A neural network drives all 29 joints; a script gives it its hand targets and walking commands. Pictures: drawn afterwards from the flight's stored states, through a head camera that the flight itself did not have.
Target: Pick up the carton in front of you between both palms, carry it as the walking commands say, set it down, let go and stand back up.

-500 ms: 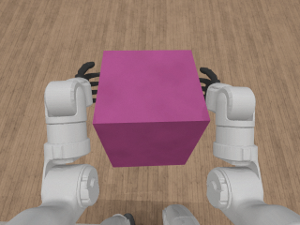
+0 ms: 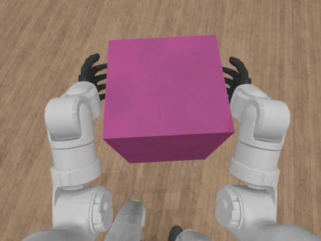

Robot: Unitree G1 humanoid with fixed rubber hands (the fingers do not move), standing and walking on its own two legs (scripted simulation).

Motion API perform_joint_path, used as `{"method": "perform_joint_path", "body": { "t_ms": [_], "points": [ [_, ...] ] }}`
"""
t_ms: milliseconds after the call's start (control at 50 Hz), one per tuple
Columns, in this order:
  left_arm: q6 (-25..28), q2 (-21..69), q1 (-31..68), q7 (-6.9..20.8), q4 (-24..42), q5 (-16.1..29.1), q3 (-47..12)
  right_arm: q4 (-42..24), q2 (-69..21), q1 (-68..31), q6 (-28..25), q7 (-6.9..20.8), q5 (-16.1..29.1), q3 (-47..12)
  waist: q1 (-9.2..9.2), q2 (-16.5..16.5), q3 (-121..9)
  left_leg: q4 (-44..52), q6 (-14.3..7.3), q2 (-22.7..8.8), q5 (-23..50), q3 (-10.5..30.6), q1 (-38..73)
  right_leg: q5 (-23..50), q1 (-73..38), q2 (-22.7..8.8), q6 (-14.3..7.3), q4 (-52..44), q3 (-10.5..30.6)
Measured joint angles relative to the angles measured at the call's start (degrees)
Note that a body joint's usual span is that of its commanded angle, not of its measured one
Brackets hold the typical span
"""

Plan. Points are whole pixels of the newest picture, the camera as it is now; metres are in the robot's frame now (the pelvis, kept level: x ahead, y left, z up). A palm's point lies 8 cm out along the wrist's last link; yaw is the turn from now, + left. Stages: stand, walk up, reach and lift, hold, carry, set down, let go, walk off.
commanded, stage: carry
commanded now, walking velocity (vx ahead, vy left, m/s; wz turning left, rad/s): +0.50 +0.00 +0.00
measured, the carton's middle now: (165, 110) +0.39 +0.03 +0.06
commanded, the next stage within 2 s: none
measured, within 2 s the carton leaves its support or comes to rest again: neither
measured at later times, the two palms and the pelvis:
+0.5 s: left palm out of the picture +0.71 +0.16 +0.21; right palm out of the picture +0.68 -0.13 +0.21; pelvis +0.32 +0.05 +0.04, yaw -1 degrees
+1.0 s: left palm out of the picture +1.01 +0.19 +0.25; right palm out of the picture +1.01 -0.11 +0.25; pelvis +0.63 +0.04 +0.07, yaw -1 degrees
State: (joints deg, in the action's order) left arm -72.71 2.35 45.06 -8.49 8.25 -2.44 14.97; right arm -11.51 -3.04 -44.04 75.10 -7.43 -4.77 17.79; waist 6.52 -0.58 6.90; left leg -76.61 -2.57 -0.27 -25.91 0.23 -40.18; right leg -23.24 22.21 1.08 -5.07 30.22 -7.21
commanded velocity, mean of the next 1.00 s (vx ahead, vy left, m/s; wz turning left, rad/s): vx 0.36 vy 0.00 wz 0.00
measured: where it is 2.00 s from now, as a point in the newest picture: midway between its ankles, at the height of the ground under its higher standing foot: (165, 121)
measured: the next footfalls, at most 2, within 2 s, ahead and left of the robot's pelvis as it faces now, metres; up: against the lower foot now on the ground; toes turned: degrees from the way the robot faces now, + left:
left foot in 0.18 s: +0.31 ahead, +0.13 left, +0.03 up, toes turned +6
right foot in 0.60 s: +0.57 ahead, -0.08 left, +0.08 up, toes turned -8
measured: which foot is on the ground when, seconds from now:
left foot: up 0.00-0.16, down 0.18-0.60, up 0.62-0.96, down 0.98-1.00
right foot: down 0.00-0.20, up 0.22-0.58, down 0.60-1.00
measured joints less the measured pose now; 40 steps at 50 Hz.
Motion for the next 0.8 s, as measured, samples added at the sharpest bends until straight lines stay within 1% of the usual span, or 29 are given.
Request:
{"method": "perform_joint_path", "body": {
  "t_ms": [40,100,140,160,180,200,220,240,260,280,300,320,360,420,460,520,560,580,600,620,640,660,680,700,720,740,760,800],
  "points": [
    [0.01,-0.34,0.71,-0.04,-0.16,0.64,0.66,-0.29,-0.32,-0.47,0.03,0.07,-0.72,-0.22,0.38,-0.04,-0.85,6.68,0.33,-0.91,0.27,-0.80,-3.28,-1.20,-3.42,-0.53,0.53,-2.17,0.44],
    [-0.31,-1.10,1.91,-0.01,-2.93,1.14,1.28,1.48,-0.37,-0.74,0.27,0.18,-1.69,-0.66,0.05,-0.10,-3.55,22.28,0.67,-1.73,4.45,-2.43,-3.54,-3.67,-8.68,-1.36,1.92,-4.80,1.08],
    [-0.68,-1.81,2.69,0.22,-6.16,0.95,1.35,4.18,-0.10,-0.86,0.49,0.23,-2.10,-1.07,-1.18,-0.64,-5.82,31.81,0.33,-1.26,6.82,-4.93,-0.75,-6.35,-12.05,-2.41,3.14,-5.02,1.48],
    [-0.92,-2.32,3.04,0.43,-7.94,0.73,1.36,6.14,0.08,-1.20,0.52,0.24,-2.25,-1.36,-2.24,-1.02,-6.85,36.04,-0.19,-0.56,8.02,-6.69,1.76,-8.27,-13.24,-3.23,3.60,-3.40,1.70],
    [-1.07,-3.04,3.37,0.73,-9.79,0.47,1.27,8.45,0.25,-1.68,0.33,0.25,-2.37,-1.75,-3.62,-1.57,-7.55,37.77,-0.64,0.26,9.45,-7.92,4.01,-10.30,-13.44,-4.36,3.73,0.64,2.00],
    [-0.96,-3.73,3.42,1.11,-11.56,0.24,1.21,10.81,0.40,-2.03,-0.14,0.25,-2.49,-2.38,-4.96,-2.01,-7.89,36.09,-0.69,0.77,8.23,-8.72,4.95,-9.27,-11.49,-5.55,3.68,8.00,2.71],
    [-0.89,-4.23,3.13,1.53,-13.14,-0.04,1.17,13.02,0.49,-2.12,-0.49,0.25,-2.64,-3.04,-6.54,-1.67,-8.08,34.97,-0.70,1.02,6.14,-8.87,5.99,-7.83,-8.28,-5.13,3.84,17.55,4.63],
    [-0.98,-4.32,2.88,1.81,-14.61,-0.39,1.12,14.60,0.69,-1.80,-0.47,0.25,-2.58,-3.51,-7.85,-1.09,-8.10,35.26,-0.73,1.19,4.57,-8.70,7.46,-6.90,-4.46,-3.96,3.70,27.34,6.45],
    [-1.31,-4.15,2.72,1.90,-15.70,-0.84,1.03,15.63,1.05,-1.25,-0.23,0.25,-2.16,-3.87,-8.90,-0.52,-8.02,36.46,-0.78,1.25,3.73,-8.44,9.12,-5.81,-0.50,-2.88,3.38,35.76,7.33],
    [-1.78,-3.84,2.68,1.91,-16.33,-1.38,0.94,16.18,1.53,-0.66,0.05,0.19,-1.43,-4.17,-9.80,-0.05,-7.83,38.15,-0.46,1.20,3.65,-8.12,10.80,-4.53,3.29,-2.16,2.98,41.86,7.43],
    [-2.20,-3.45,2.72,1.92,-16.54,-1.95,0.92,16.31,2.03,-0.14,0.29,0.06,-0.55,-4.42,-10.51,0.26,-7.55,39.93,-0.31,1.14,3.71,-7.86,12.46,-2.97,6.78,-1.79,2.57,45.44,7.23],
    [-2.53,-3.05,2.75,1.92,-16.33,-2.48,0.96,16.15,2.47,0.20,0.44,-0.14,0.33,-4.56,-11.02,0.48,-7.18,41.68,-0.36,1.05,3.68,-7.69,14.13,-1.51,9.86,-1.67,2.22,46.92,6.93],
    [-2.96,-2.46,2.74,1.93,-14.80,-3.22,1.12,15.39,3.02,0.22,0.42,-0.59,1.76,-4.54,-11.74,0.76,-6.44,44.69,-0.43,0.82,3.35,-7.45,17.26,0.37,15.12,-1.91,1.83,46.60,6.23],
    [-3.20,-1.91,2.81,1.88,-11.32,-3.76,1.54,13.80,3.18,-0.81,-0.04,-1.22,2.91,-4.20,-12.18,0.62,-5.98,47.92,-0.22,0.73,2.16,-7.16,21.39,1.67,21.28,-2.96,2.02,43.21,5.40],
    [-3.41,-1.83,2.84,1.89,-9.20,-3.81,1.76,12.90,3.08,-1.73,-0.18,-1.38,3.14,-3.88,-12.01,0.41,-6.25,49.70,0.10,0.69,1.00,-6.95,24.10,2.12,23.89,-3.77,2.38,39.04,4.78],
    [-3.82,-2.08,2.88,1.90,-7.98,-3.62,1.85,12.75,2.87,-2.92,0.14,-1.40,2.89,-3.51,-11.20,0.44,-7.49,52.21,1.14,0.25,-1.16,-6.48,28.46,2.91,23.96,-4.45,2.39,28.00,3.16],
    [-4.02,-2.37,3.06,1.91,-8.82,-3.35,1.85,13.56,2.86,-3.55,0.67,-1.40,2.54,-3.33,-10.15,0.96,-8.61,52.95,2.19,-0.66,-3.28,-6.14,31.39,2.86,21.31,-3.80,1.94,19.52,1.05],
    [-3.96,-2.47,3.37,1.91,-9.85,-3.23,1.74,14.11,3.03,-3.82,1.02,-1.40,2.41,-3.16,-9.31,1.49,-9.04,51.85,2.62,-1.50,-4.88,-5.92,32.43,3.21,18.96,-2.86,1.56,15.27,-0.48],
    [-3.66,-2.50,3.86,1.91,-11.36,-3.16,1.47,14.71,3.40,-3.99,1.31,-1.36,2.35,-2.93,-8.21,2.01,-9.19,48.39,2.79,-2.52,-6.69,-5.62,32.62,5.00,16.18,-1.76,0.96,11.82,-1.66],
    [-2.94,-2.31,4.14,1.90,-12.98,-3.19,0.99,15.32,3.93,-3.92,1.35,-1.22,2.36,-2.64,-7.02,2.86,-8.98,41.58,2.71,-3.91,-7.46,-4.96,30.92,4.77,14.78,-1.03,0.48,12.34,-2.55],
    [-2.28,-2.01,4.17,1.82,-14.47,-3.33,0.36,15.85,4.36,-3.46,1.31,-0.92,2.35,-2.20,-5.59,2.76,-8.72,32.33,2.60,-3.66,-6.46,-3.19,27.84,2.96,13.66,-0.80,0.08,13.30,-2.78],
    [-1.97,-1.78,3.82,1.68,-15.40,-3.36,-0.14,16.50,4.51,-3.08,1.29,-0.64,2.28,-1.79,-4.26,2.30,-8.38,22.27,2.18,-2.42,-5.48,-1.27,23.96,1.30,12.30,-0.68,-0.19,13.23,-2.60],
    [-1.93,-1.76,3.19,1.50,-15.78,-3.08,-0.57,17.02,4.42,-2.88,1.40,-0.50,2.06,-1.44,-3.15,1.86,-7.94,13.11,1.59,-1.15,-4.41,-0.09,19.87,0.29,10.67,-0.58,-0.30,12.18,-2.30],
    [-1.97,-1.89,2.47,1.28,-15.68,-2.52,-0.95,17.22,4.16,-2.79,1.59,-0.45,1.73,-1.15,-2.23,1.53,-7.44,5.99,1.01,-0.27,-3.20,0.28,15.88,-0.04,8.93,-0.52,-0.16,10.56,-1.98],
    [-2.03,-2.04,1.81,0.92,-15.26,-1.91,-1.37,17.06,3.79,-2.79,1.78,-0.38,1.16,-1.01,-1.46,1.32,-6.89,1.46,0.50,0.15,-1.77,0.17,12.20,0.10,7.14,-0.51,0.21,8.69,-1.69],
    [-2.05,-2.24,1.31,0.66,-14.61,-1.17,-1.51,16.58,3.39,-2.82,1.93,-0.35,0.73,-0.74,-0.90,1.20,-6.33,-0.72,0.14,0.23,-0.38,-0.10,8.92,0.14,5.34,-0.50,0.32,6.82,-1.48],
    [-2.00,-2.40,1.03,0.39,-13.87,-0.48,-1.52,15.80,3.01,-2.85,2.04,-0.35,0.35,-0.51,-0.49,1.07,-5.80,-1.21,-0.06,0.13,0.68,-0.43,5.98,0.08,3.60,-0.57,0.36,5.10,-1.30],
    [-1.68,-2.56,1.14,-0.01,-12.35,0.51,-1.17,13.85,2.42,-3.08,2.02,-0.34,-0.18,-0.20,-0.07,0.80,-4.99,0.99,-0.09,-0.32,1.23,-1.25,1.06,-0.39,0.48,-0.89,0.57,2.36,-0.95]
  ]
}}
